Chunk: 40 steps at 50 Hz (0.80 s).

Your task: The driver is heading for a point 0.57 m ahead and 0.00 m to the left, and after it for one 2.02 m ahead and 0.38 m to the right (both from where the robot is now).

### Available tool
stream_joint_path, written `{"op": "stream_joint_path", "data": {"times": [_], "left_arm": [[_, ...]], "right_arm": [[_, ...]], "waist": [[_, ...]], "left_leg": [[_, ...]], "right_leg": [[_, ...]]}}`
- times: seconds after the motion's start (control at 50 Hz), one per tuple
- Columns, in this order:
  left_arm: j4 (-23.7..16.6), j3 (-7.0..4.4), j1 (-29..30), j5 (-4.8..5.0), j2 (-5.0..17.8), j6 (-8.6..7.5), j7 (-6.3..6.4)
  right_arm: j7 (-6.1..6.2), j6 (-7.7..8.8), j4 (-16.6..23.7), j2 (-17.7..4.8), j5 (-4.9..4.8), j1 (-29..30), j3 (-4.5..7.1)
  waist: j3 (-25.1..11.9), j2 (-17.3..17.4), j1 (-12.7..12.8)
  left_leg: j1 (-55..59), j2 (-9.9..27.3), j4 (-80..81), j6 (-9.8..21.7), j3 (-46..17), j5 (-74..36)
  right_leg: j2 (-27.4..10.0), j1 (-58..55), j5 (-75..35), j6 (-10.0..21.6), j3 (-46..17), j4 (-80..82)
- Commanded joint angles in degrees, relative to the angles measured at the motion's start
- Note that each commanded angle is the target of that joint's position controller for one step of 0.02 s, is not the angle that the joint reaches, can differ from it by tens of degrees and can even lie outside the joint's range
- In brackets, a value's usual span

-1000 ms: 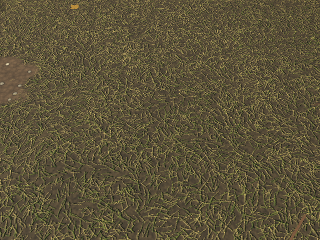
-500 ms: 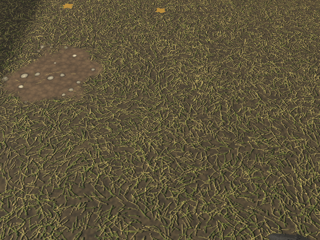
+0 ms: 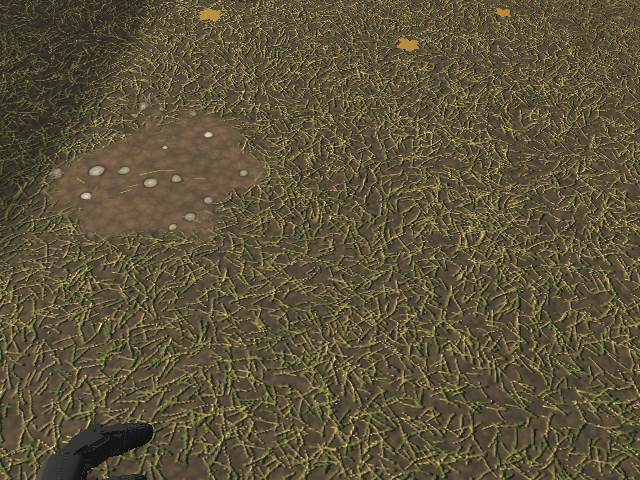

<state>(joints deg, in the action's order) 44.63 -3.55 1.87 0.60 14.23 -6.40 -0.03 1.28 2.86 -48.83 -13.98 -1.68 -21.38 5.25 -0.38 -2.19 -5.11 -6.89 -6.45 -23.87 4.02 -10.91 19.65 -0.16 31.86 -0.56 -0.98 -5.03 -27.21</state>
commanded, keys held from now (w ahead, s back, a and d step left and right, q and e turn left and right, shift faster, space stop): w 0.60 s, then e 0.40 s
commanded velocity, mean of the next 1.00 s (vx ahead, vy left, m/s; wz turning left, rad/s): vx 0.40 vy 0.00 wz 0.00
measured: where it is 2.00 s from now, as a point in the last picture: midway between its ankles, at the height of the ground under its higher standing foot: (272, 461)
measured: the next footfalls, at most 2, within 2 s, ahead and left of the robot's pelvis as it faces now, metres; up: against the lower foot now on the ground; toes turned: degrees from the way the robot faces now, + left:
right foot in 0.04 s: +0.19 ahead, -0.13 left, +0.00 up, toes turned +5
left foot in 0.56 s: +0.45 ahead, +0.14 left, +0.00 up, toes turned +6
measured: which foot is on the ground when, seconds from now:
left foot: down 0.00-0.06, up 0.08-0.54, down 0.56-1.00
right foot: up 0.00-0.02, down 0.04-0.58, up 0.60-1.00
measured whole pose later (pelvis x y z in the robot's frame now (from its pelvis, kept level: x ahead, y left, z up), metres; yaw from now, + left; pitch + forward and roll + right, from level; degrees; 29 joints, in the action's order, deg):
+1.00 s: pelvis +0.46 +0.04 +0.00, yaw -4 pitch +2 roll +2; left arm 44.2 -4.0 -7.4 0.4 14.7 -0.2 -1.6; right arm 2.2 1.9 -51.0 -15.0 -0.3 -10.0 3.7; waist 2.1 -1.8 -1.5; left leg -6.2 -1.0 -20.7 2.0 11.6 16.2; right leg -3.4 30.8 8.0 0.4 0.8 -38.0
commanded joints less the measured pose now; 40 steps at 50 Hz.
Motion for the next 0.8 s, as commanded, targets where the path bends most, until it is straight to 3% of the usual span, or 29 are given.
{"op": "stream_joint_path", "data": {"times": [0.02,0.04,0.06,0.08,0.1,0.12,0.14,0.16,0.2,0.28,0.34,0.42,0.48,0.52,0.54,0.56,0.58,0.6,0.62,0.64,0.66,0.7,0.74,0.8], "left_arm": [[-2.97,-1.94,-1.67,0.0,7.0,-2.01,-0.58],[-1.34,-2.67,-7.77,-0.79,8.65,-2.39,-0.52],[-0.01,-3.46,-17.05,-1.39,11.78,-2.44,-0.37],[3.09,-4.8,-23.56,-1.63,15.44,-1.61,-0.88],[2.22,-3.54,-22.19,-0.04,10.03,-1.47,-1.29],[1.4,-2.64,-18.99,0.32,6.67,-1.26,-1.19],[0.6,-2.2,-15.84,-0.3,6.19,-0.91,-1.17],[0.91,-1.85,-14.29,-0.48,5.31,-0.68,-1.14],[1.48,-1.23,-14.17,-1.01,4.09,-0.71,-1.18],[3.43,-2.08,-17.46,-0.1,7.28,-0.46,-0.57],[4.34,-2.26,-19.31,0.39,8.45,0.2,-0.24],[6.31,-2.12,-23.6,0.89,8.9,0.71,-0.32],[7.69,-2.21,-25.11,1.06,9.67,1.46,-0.08],[7.88,-2.46,-24.14,1.15,10.89,2.02,0.16],[7.76,-2.21,-23.65,1.16,10.42,2.23,0.3],[6.57,-1.54,-22.3,0.45,9.15,2.22,0.45],[5.12,0.29,-26.71,-0.25,3.84,1.27,0.35],[5.9,0.44,-27.19,0.07,4.16,0.14,0.01],[5.02,-0.95,-23.54,1.64,8.77,-0.31,-0.18],[4.47,-0.99,-20.46,1.97,8.92,-0.1,0.03],[4.56,-1.16,-19.36,1.2,8.03,0.53,0.45],[5.78,-1.44,-22.32,0.65,5.87,2.81,1.12],[5.58,-1.45,-23.25,0.44,4.37,4.22,1.34],[2.95,-1.51,-19.11,-0.16,4.28,4.75,1.21]], "right_arm": [[0.54,0.33,3.15,-7.13,0.3,0.93,1.55],[0.35,0.56,3.64,-5.35,0.62,1.39,0.85],[-0.03,0.94,4.63,-3.06,1.44,1.39,-0.16],[-0.25,1.42,4.41,-0.53,-0.56,-7.71,-0.9],[-0.03,1.67,2.96,-5.87,-1.04,-7.36,-0.18],[-0.1,1.77,3.85,-8.58,-0.59,-0.74,0.43],[0.09,1.87,4.71,-7.96,0.14,3.3,0.37],[0.09,2.2,5.73,-7.26,0.95,6.05,0.35],[-0.32,2.16,6.22,-5.41,0.9,6.11,0.26],[-0.52,1.93,8.05,-2.65,1.31,11.59,-0.81],[-1.06,2.1,9.01,-1.69,1.14,16.83,-1.5],[-1.98,2.2,10.51,-2.38,0.45,23.61,-1.75],[-2.78,2.47,12.13,-3.79,0.26,26.84,-1.55],[-2.96,2.68,11.24,-5.89,0.56,22.92,-0.65],[-2.7,2.63,9.0,-7.94,0.83,16.08,0.5],[-2.2,2.6,6.25,-11.09,1.35,5.44,1.77],[-1.88,2.15,4.94,-16.62,2.19,-2.07,3.07],[-2.05,1.72,4.05,-13.51,1.23,-3.92,2.03],[-2.02,1.62,4.73,-10.5,1.3,1.09,0.88],[-1.99,1.68,5.82,-8.57,1.65,6.24,0.14],[-2.37,2.03,5.92,-6.5,2.11,10.28,-0.5],[-2.83,2.96,5.28,-4.62,2.73,13.81,-0.92],[-2.47,3.51,4.17,-5.81,3.27,14.61,-0.6],[-0.81,3.02,3.11,-7.3,3.13,15.31,-0.31]], "waist": [[-2.11,9.45,4.68],[-6.12,8.88,7.31],[-13.26,2.96,10.93],[-19.09,-17.31,7.73],[-14.83,-11.46,8.68],[-7.42,-5.44,9.86],[-3.97,-0.9,8.79],[-1.33,0.16,7.93],[-1.57,-2.23,5.96],[-0.33,-1.91,6.58],[0.24,-2.17,7.94],[1.95,-2.49,10.07],[3.05,-2.99,9.61],[0.62,-3.58,6.35],[-3.51,-3.0,2.82],[-10.26,-1.18,-1.71],[-18.81,10.61,-2.0],[-22.68,16.3,-1.94],[-13.7,12.13,-1.23],[-7.83,8.74,0.72],[-4.03,5.78,2.95],[-2.69,7.54,6.58],[-2.47,8.06,8.08],[-1.81,7.33,8.05]], "left_leg": [[-0.92,13.59,-0.45,6.52,-12.43,-17.33],[-2.59,10.99,-7.35,5.09,-10.24,-21.95],[-9.9,7.32,-22.87,3.2,-5.3,-14.65],[-29.55,0.0,-39.7,-0.79,0.46,9.47],[-37.14,3.56,-47.48,-0.96,-1.81,12.0],[-39.28,5.37,-49.25,-0.89,-1.56,6.7],[-37.61,7.42,-48.02,-0.99,0.5,2.49],[-36.74,9.0,-44.83,-1.13,1.53,-0.13],[-32.63,11.31,-39.95,-1.25,3.86,-1.83],[-34.06,12.83,-28.45,-3.02,7.17,-6.9],[-30.49,11.81,-17.24,-3.29,9.01,-16.83],[-26.31,9.78,-9.23,-3.13,10.42,-22.41],[-26.33,9.16,-5.77,-1.25,10.3,-18.13],[-18.37,7.34,-2.98,0.55,11.83,-15.73],[-7.98,6.06,-1.88,2.08,12.92,-16.5],[8.11,10.78,-4.43,4.92,8.16,-18.83],[30.87,25.31,-3.66,12.87,-13.94,-14.03],[32.59,29.7,3.88,15.7,-29.25,-8.15],[24.61,28.41,5.11,13.42,-22.18,-10.68],[15.17,26.37,5.71,11.51,-13.13,-20.26],[7.11,23.79,6.94,10.19,-6.48,-29.86],[-2.33,20.97,9.23,8.33,2.05,-39.31],[-6.16,20.55,10.66,9.03,7.06,-45.75],[-6.49,19.65,11.41,8.28,13.08,-45.59]], "right_leg": [[0.49,-11.32,3.28,2.45,1.7,3.57],[-1.55,-21.03,3.31,4.63,0.72,3.3],[-10.45,-35.5,3.82,8.24,-8.48,2.17],[-21.26,-52.47,16.3,18.27,-33.79,7.45],[-22.19,-51.32,27.03,17.71,-38.84,10.11],[-19.58,-44.49,25.5,15.33,-30.71,10.84],[-17.36,-37.79,18.83,14.1,-24.29,11.98],[-15.65,-32.88,12.52,13.95,-20.3,13.24],[-12.86,-28.89,3.81,13.23,-14.31,14.84],[-12.59,-27.42,-4.89,14.3,-8.63,17.85],[-10.33,-26.08,-6.84,12.55,-3.26,18.57],[-11.01,-27.02,-4.25,11.78,-1.59,18.08],[-13.76,-32.23,-6.75,10.92,-2.4,15.58],[-13.57,-33.39,-17.59,9.51,-0.99,10.03],[-11.45,-31.67,-24.7,8.27,1.01,2.66],[-8.8,-23.06,-19.89,6.31,3.14,-10.08],[-0.73,-0.11,3.1,2.13,7.45,-32.48],[1.59,8.41,33.6,2.03,0.96,-42.45],[-1.43,12.75,31.88,2.38,-0.79,-46.76],[-3.67,11.05,27.57,2.31,0.65,-45.41],[-5.13,8.14,24.96,1.71,1.28,-42.08],[-6.28,0.12,22.17,0.93,0.67,-37.99],[-5.17,-1.94,18.0,-0.02,0.83,-36.28],[-5.15,-0.84,8.43,-0.57,1.51,-27.51]]}}
Keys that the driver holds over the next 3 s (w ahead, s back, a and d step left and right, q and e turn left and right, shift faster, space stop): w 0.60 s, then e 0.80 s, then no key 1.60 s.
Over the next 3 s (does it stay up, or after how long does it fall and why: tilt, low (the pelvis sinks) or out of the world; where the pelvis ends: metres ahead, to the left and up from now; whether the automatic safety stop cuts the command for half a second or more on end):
stays up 0.51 0.04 0.00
